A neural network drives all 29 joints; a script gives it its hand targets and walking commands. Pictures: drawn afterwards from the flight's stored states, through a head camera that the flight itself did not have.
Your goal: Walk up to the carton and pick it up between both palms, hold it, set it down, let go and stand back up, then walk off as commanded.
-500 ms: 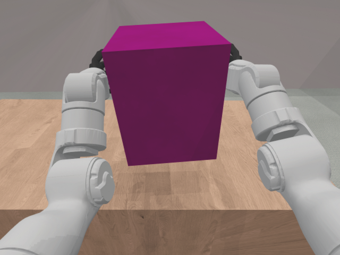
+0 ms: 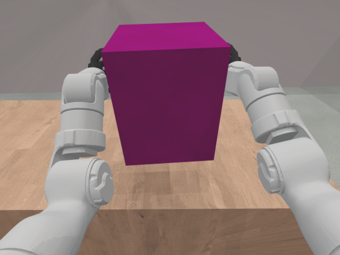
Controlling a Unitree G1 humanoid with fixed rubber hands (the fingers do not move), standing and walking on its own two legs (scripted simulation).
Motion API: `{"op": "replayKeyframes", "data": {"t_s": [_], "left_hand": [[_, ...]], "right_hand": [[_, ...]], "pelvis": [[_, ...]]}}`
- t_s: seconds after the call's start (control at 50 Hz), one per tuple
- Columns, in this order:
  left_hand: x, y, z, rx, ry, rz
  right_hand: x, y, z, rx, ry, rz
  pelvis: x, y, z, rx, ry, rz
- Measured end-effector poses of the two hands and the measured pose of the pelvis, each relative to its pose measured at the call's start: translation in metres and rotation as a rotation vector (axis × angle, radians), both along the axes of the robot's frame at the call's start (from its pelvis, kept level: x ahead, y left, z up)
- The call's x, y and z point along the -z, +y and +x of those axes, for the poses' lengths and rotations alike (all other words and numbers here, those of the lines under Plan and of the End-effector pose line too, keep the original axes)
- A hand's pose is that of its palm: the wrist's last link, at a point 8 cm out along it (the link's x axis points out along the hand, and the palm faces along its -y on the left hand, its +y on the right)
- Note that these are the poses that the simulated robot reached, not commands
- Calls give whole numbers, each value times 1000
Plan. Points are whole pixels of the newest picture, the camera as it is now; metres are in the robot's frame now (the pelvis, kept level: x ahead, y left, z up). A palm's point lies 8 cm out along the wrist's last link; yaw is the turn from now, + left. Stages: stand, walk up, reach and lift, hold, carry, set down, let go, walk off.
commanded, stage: hold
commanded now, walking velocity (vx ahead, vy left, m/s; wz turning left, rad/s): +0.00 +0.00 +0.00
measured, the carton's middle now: (166, 91) +0.38 +0.00 +0.28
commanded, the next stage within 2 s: none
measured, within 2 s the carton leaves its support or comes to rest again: neither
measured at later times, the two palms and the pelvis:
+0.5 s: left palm (97, 82) +0.36 +0.15 +0.31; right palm (231, 73) +0.37 -0.14 +0.32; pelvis +0.00 +0.00 +0.00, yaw +1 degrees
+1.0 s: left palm (95, 81) +0.37 +0.15 +0.31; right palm (229, 72) +0.37 -0.14 +0.33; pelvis +0.00 +0.00 +0.00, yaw +1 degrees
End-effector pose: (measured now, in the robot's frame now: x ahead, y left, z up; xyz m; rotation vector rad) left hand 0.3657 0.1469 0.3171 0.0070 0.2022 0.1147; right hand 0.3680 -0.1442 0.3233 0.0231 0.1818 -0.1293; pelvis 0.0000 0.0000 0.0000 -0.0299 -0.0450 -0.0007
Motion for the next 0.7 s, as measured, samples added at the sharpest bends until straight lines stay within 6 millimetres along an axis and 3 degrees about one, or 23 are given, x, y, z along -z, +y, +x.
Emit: {"op": "replayKeyframes", "data": {"t_s": [0.36, 0.7], "left_hand": [[10, 3, 3, 9, 12, 4], [-1, 0, -3, 6, 4, 2]], "right_hand": [[2, 4, 3, 5, 16, -3], [-3, 0, -4, 7, 11, 9]], "pelvis": [[0, 1, 1, -10, 0, -4], [0, 5, 0, 3, -12, -1]]}}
